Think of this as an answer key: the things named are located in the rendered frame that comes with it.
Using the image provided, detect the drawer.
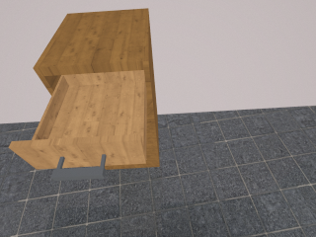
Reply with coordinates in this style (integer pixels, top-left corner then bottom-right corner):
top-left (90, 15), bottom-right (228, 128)
top-left (8, 70), bottom-right (147, 170)

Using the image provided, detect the cabinet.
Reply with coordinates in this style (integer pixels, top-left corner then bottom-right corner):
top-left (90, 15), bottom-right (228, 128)
top-left (33, 8), bottom-right (160, 170)

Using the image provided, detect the handle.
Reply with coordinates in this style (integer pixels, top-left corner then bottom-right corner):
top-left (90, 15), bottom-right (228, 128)
top-left (51, 154), bottom-right (107, 181)

